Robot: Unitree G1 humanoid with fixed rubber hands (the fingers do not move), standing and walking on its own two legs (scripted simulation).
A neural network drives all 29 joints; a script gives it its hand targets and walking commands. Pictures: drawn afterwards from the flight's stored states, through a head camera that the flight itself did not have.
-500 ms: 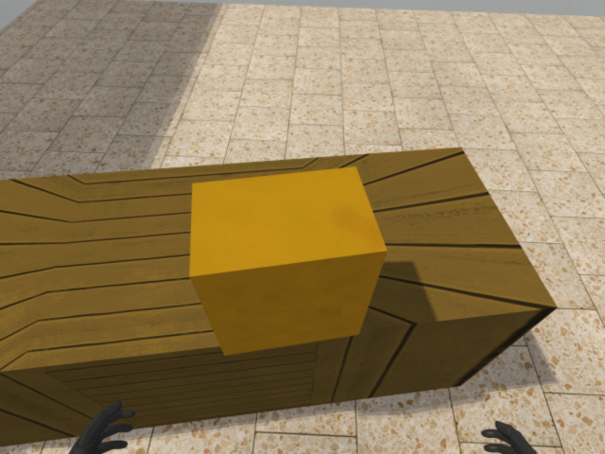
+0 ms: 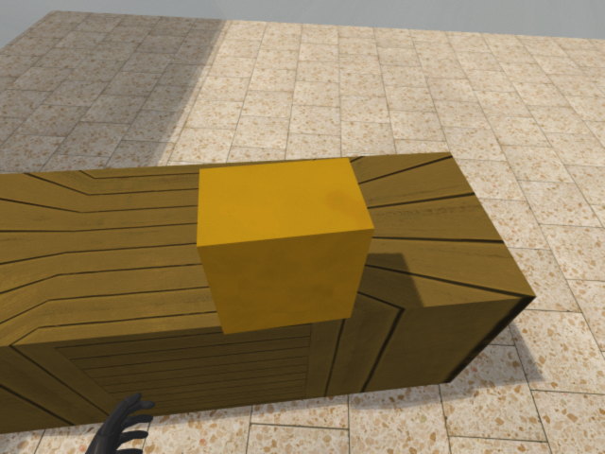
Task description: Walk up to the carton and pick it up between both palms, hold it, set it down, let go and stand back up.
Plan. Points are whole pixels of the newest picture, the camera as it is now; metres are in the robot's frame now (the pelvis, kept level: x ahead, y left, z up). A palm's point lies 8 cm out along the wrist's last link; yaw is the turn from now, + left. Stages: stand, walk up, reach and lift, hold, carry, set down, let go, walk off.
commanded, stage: walk up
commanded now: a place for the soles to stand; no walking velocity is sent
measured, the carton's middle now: (282, 250) +0.47 +0.02 -0.07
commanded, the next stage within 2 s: none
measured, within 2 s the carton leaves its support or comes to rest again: neither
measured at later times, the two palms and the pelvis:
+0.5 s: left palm out of the picture +0.08 +0.29 -0.10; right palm (501, 451) +0.15 -0.26 -0.07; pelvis -0.01 +0.00 +0.00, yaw +9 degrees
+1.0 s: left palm out of the picture +0.05 +0.30 -0.10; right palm (476, 410) +0.20 -0.24 -0.07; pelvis +0.00 -0.01 -0.01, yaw +15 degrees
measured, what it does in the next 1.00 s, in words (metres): stands, turning left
